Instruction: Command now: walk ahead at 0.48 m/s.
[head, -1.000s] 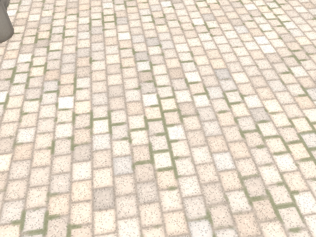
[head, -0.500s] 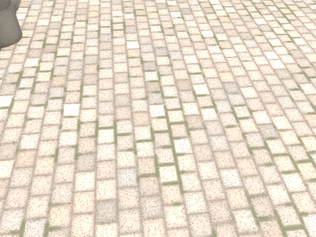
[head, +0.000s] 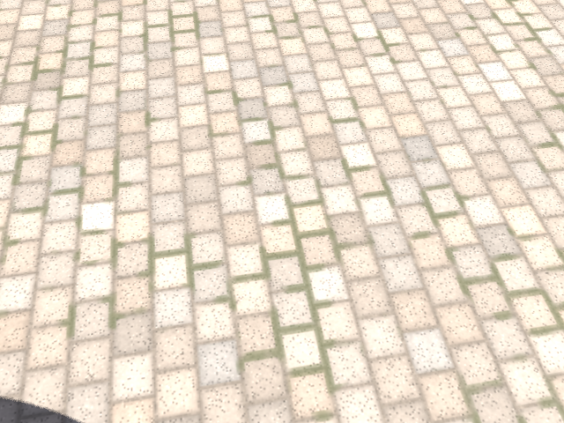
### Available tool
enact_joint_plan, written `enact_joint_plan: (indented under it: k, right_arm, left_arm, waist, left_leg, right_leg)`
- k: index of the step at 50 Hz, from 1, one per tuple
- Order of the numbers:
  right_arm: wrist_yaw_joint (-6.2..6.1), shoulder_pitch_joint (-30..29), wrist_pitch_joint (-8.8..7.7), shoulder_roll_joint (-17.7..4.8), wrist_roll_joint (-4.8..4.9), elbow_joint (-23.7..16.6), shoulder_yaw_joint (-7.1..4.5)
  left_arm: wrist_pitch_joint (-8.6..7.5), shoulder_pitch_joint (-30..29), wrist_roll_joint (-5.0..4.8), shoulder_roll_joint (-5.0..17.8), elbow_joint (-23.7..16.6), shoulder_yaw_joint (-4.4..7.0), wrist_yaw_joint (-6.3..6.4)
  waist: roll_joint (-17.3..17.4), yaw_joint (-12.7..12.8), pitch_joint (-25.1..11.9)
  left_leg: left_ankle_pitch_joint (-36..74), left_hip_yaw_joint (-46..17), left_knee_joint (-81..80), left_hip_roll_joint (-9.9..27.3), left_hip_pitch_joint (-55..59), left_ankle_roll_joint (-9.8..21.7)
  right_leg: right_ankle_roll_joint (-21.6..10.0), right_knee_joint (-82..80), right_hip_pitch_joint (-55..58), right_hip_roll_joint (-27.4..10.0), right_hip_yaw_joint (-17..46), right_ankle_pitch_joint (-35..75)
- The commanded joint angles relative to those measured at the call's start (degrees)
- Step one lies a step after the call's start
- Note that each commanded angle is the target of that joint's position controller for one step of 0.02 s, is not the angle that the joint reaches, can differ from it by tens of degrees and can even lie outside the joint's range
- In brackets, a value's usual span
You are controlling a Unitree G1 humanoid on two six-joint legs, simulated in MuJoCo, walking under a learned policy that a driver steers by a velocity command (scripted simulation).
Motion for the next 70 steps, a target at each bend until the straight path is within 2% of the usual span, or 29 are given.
enact_joint_plan:
  k: [1, 2, 4, 6, 9, 15, 20, 22, 24, 25, 26, 27, 28, 30, 32, 34, 37, 43, 48, 53, 57, 58, 59, 60, 61, 62, 63, 65, 70]
  right_arm:
    - [0.86, 3.9, -0.08, -5.9, 0.97, -4.4, -1.81]
    - [0.83, -2.2, 0.11, -7.9, 0.07, -6.4, -2.26]
    - [1.24, -7.2, 0.10, -6.5, -0.49, -7.6, -2.45]
    - [1.78, -4.6, 1.70, -3.6, -1.30, -6.6, -2.16]
    - [2.32, -8.2, 3.28, -4.0, -1.24, -8.3, -2.58]
    - [3.23, -23.1, 3.20, -4.0, -0.38, -13.9, -2.20]
    - [3.48, -31.2, 2.95, -3.7, -0.55, -17.3, -1.61]
    - [3.16, -28.1, 2.68, -4.4, -1.13, -16.8, -2.05]
    - [2.65, -17.6, 2.10, -6.2, -1.62, -13.8, -3.05]
    - [2.49, -11.1, 1.51, -7.8, -2.13, -11.9, -3.90]
    - [2.10, -5.6, 1.02, -10.9, -2.87, -10.9, -5.09]
    - [1.66, -7.9, 1.62, -17.2, -2.19, -12.5, -6.91]
    - [1.80, -5.3, 2.40, -18.7, -0.02, -13.3, -7.25]
    - [0.75, -15.1, 3.57, -13.0, 0.67, -15.5, -5.92]
    - [0.30, -16.5, 3.71, -10.1, 0.95, -15.6, -5.07]
    - [0.61, -16.0, 3.15, -11.2, 0.32, -15.7, -5.15]
    - [0.84, -14.9, 2.99, -13.8, -0.07, -16.5, -5.79]
    - [0.11, -11.4, 4.99, -15.1, 0.18, -18.4, -6.36]
    - [-0.07, -10.0, 5.85, -15.8, -0.46, -19.9, -6.78]
    - [0.37, -11.1, 6.49, -16.8, -0.89, -21.6, -7.13]
    - [0.74, -16.1, 7.18, -17.0, 0.04, -23.4, -7.21]
    - [0.60, -17.0, 7.17, -15.6, 0.62, -24.2, -6.82]
    - [0.51, -12.1, 7.10, -10.6, 0.57, -24.5, -5.71]
    - [0.09, -10.7, 7.18, -13.7, -0.26, -24.9, -6.52]
    - [0.34, -11.5, 7.28, -16.6, -1.68, -24.5, -7.04]
    - [1.00, -12.9, 7.41, -17.0, -1.73, -23.8, -7.23]
    - [1.82, -13.4, 7.74, -16.4, -1.51, -23.4, -7.10]
    - [3.81, -13.8, 8.08, -15.9, -1.37, -23.4, -6.76]
    - [5.23, -19.7, 7.56, -14.1, -1.29, -25.1, -5.90]
  left_arm:
    - [0.86, 26.1, -0.35, 14.2, 5.6, 4.44, 0.21]
    - [0.79, 18.5, -1.33, 11.0, 4.2, 3.58, 0.04]
    - [-0.49, 13.6, -0.93, 5.0, 3.9, 1.90, -0.22]
    - [-1.75, 15.7, -0.68, 3.1, 5.5, 1.02, 0.45]
    - [-3.00, 19.9, -0.70, 5.3, 7.0, 1.20, 0.73]
    - [-3.13, 24.7, -0.84, 5.1, 7.1, 0.48, 1.09]
    - [-2.75, 29.8, -0.71, 6.3, 8.4, 0.33, 2.29]
    - [-2.30, 28.9, -0.74, 7.5, 8.3, 0.54, 3.13]
    - [-1.62, 26.9, -0.69, 9.1, 7.6, 1.09, 4.00]
    - [-1.32, 25.4, -1.03, 9.6, 6.9, 1.32, 3.93]
    - [-1.49, 22.9, -1.75, 9.7, 5.3, 1.47, 3.37]
    - [-1.73, 27.2, -2.05, 4.2, 2.2, 0.98, 2.93]
    - [-1.35, 27.4, -2.57, 6.6, 0.7, 1.12, 2.63]
    - [-1.32, 20.1, -1.53, 7.1, -1.3, 1.23, 2.38]
    - [0.59, 18.9, 0.48, 7.2, -2.2, 1.71, 2.27]
    - [2.94, 20.5, 0.62, 5.5, -2.6, 1.52, 2.31]
    - [4.00, 18.4, 0.31, 5.8, -4.4, 1.58, 2.21]
    - [5.71, 8.5, 0.01, 8.4, -9.2, 2.05, 2.37]
    - [5.68, 4.8, -0.50, 8.8, -11.6, 1.77, 2.72]
    - [4.73, 4.9, -1.59, 9.4, -13.4, 1.19, 2.93]
    - [3.80, 11.7, -2.04, 9.8, -12.8, 0.95, 3.41]
    - [3.35, 13.5, -1.37, 11.2, -12.4, 1.31, 3.89]
    - [3.37, 11.5, -0.57, 15.5, -13.6, 1.86, 4.42]
    - [3.97, 9.5, -0.46, 19.2, -15.1, 2.40, 3.98]
    - [4.24, 12.0, -0.50, 17.1, -14.6, 2.40, 3.48]
    - [4.16, 10.3, -0.55, 13.3, -14.9, 1.39, 2.98]
    - [4.25, 8.3, -0.17, 11.9, -15.4, 1.01, 2.57]
    - [3.93, 9.4, -0.04, 12.3, -15.3, 1.14, 2.61]
    - [1.49, 17.4, -0.22, 13.6, -12.4, 2.39, 1.82]
  waist:
    - [-8.0, 8.4, -18.4]
    - [-3.6, 5.5, -7.9]
    - [1.7, 2.5, 0.0]
    - [0.7, -0.2, -0.1]
    - [-1.5, -0.6, 1.2]
    - [-2.8, 2.4, 2.8]
    - [-3.4, 4.8, 2.8]
    - [-4.3, 2.9, 0.9]
    - [-6.3, -1.3, -4.5]
    - [-6.7, -4.3, -7.8]
    - [-4.0, -7.9, -11.1]
    - [11.7, -2.2, -17.8]
    - [4.7, -3.8, -27.4]
    - [-1.5, -0.8, -11.2]
    - [-3.2, 2.3, -5.7]
    - [-1.8, 3.8, -6.4]
    - [1.0, 3.8, -8.9]
    - [4.5, 0.5, -8.5]
    - [5.6, -0.7, -6.6]
    - [6.4, -0.6, -7.0]
    - [6.5, 3.5, -6.7]
    - [4.2, 4.1, -6.6]
    - [-8.8, 0.4, -7.6]
    - [-13.1, 0.0, -6.5]
    - [-9.0, 0.7, -7.4]
    - [-5.8, 0.3, -5.1]
    - [-6.4, 0.0, -3.0]
    - [-10.6, 1.0, -2.1]
    - [-6.9, 4.1, -1.2]
  left_leg:
    - [-0.3, -5.1, 47.7, -2.3, -37.5, 1.5]
    - [5.5, -6.1, 46.5, 2.5, -42.0, 2.3]
    - [11.2, -5.8, 39.8, 6.0, -37.8, 2.0]
    - [11.4, -6.2, 35.3, 7.3, -31.9, 0.8]
    - [14.9, -5.1, 31.4, 7.6, -35.6, 0.0]
    - [27.9, -0.8, 14.4, 6.6, -41.7, -0.7]
    - [27.6, 5.1, 2.0, 3.9, -40.4, 1.0]
    - [23.3, 7.6, 0.2, 0.4, -35.9, 2.6]
    - [20.5, 8.0, -1.4, -3.0, -26.1, 4.8]
    - [24.4, 6.0, -6.3, -3.1, -18.1, 6.4]
    - [35.4, 0.0, -10.4, 2.0, -7.3, 9.3]
    - [79.1, -21.8, -1.2, 21.0, 11.7, 16.6]
    - [81.5, -32.3, -5.9, 25.9, 15.7, 25.2]
    - [63.0, -23.6, -13.6, 20.7, -1.9, 20.0]
    - [58.7, -17.8, -16.7, 15.1, -12.8, 15.3]
    - [61.0, -15.3, -16.6, 12.3, -16.4, 13.4]
    - [62.5, -14.4, -15.5, 10.2, -15.9, 11.1]
    - [41.9, -21.4, -16.4, 9.7, -11.9, 7.4]
    - [33.9, -27.3, -15.8, 10.3, -9.5, 8.9]
    - [42.1, -31.2, -12.4, 10.1, -10.1, 9.3]
    - [38.1, -33.0, -9.5, 6.2, -15.1, 4.4]
    - [27.8, -31.1, -6.5, 3.2, -20.2, 1.4]
    - [4.0, -20.7, 5.3, -3.8, -26.8, -2.1]
    - [-10.2, -10.9, 15.3, -9.9, -35.1, -3.7]
    - [-7.6, -9.9, 24.2, -4.8, -35.1, -4.2]
    - [-2.4, -10.5, 26.1, -2.8, -35.8, -4.1]
    - [1.9, -9.9, 27.1, -2.2, -36.4, -4.3]
    - [6.3, -8.2, 30.4, -1.5, -39.3, -5.2]
    - [11.6, -7.9, 27.5, 0.7, -45.4, -6.2]
  right_leg:
    - [-13.9, -17.2, 42.0, -26.0, 51.5, -19.3]
    - [-11.6, -20.0, 33.3, -24.3, 43.0, -25.4]
    - [-7.7, -23.3, 19.2, -19.4, 30.4, -13.1]
    - [-4.9, -24.1, 13.5, -16.5, 21.1, -3.1]
    - [-3.3, -25.5, 13.7, -15.0, 13.8, 3.7]
    - [1.5, -25.3, 19.2, -12.3, 3.3, 17.8]
    - [2.2, -21.6, 29.4, -14.8, -0.9, 31.1]
    - [3.0, -13.6, 32.6, -15.2, -3.1, 50.5]
    - [3.8, 0.9, 32.2, -15.5, -3.8, 59.7]
    - [4.1, 11.7, 29.0, -15.3, -3.9, 52.8]
    - [5.4, 28.0, 19.6, -12.4, -5.0, 33.4]
    - [8.2, 50.6, -1.2, -2.2, -4.1, -27.3]
    - [8.7, 58.6, -7.7, -0.6, 7.9, -26.2]
    - [8.7, 51.1, -11.0, -5.9, 9.5, -17.2]
    - [9.5, 42.8, -6.3, -7.3, 9.9, -15.3]
    - [10.3, 38.3, -3.2, -6.6, 9.4, -14.4]
    - [11.1, 33.5, -4.5, -6.3, 9.1, -10.7]
    - [12.3, 27.5, -10.7, -6.5, 11.1, -7.8]
    - [11.6, 21.4, -10.9, -4.8, 12.7, -11.3]
    - [9.9, 13.2, -3.0, -1.6, 12.7, -15.8]
    - [8.6, -6.7, 12.0, -0.1, 11.8, -9.7]
    - [8.0, -14.5, 18.9, -3.9, 14.2, -4.5]
    - [4.7, -18.5, 24.6, -18.3, 27.0, -0.6]
    - [-2.9, -16.9, 21.8, -27.3, 37.8, 14.2]
    - [-5.8, -16.8, 20.7, -27.4, 35.9, 10.5]
    - [-3.8, -17.7, 18.7, -22.8, 30.3, -0.2]
    - [-1.0, -19.3, 17.4, -18.1, 25.0, -9.6]
    - [0.3, -21.6, 19.4, -14.9, 21.3, -14.7]
    - [-0.2, -23.5, 26.9, -17.2, 18.3, -12.6]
